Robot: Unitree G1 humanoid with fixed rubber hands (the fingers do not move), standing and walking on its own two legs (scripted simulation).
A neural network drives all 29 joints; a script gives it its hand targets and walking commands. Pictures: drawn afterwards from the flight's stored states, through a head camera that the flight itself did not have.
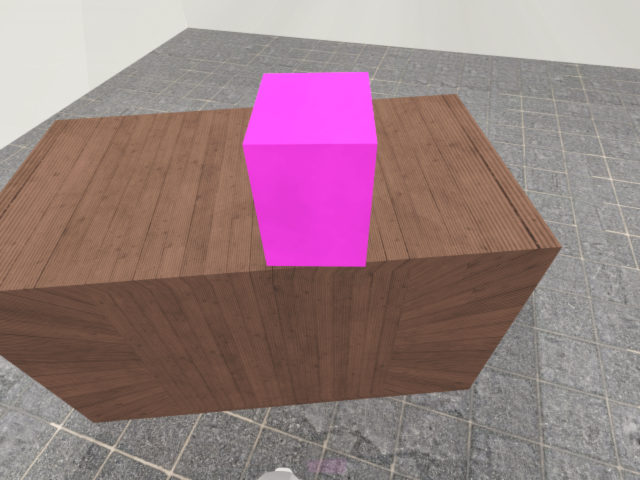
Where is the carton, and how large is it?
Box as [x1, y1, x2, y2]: [242, 72, 376, 266]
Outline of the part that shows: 367,72 263,74 242,144 267,265 365,266 376,152 376,136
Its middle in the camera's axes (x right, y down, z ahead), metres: +0.00 -0.12 +0.69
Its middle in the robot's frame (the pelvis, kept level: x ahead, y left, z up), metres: +0.62 +0.06 +0.05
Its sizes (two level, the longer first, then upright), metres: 0.223 0.184 0.264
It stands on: a pedestal, 0.69 m high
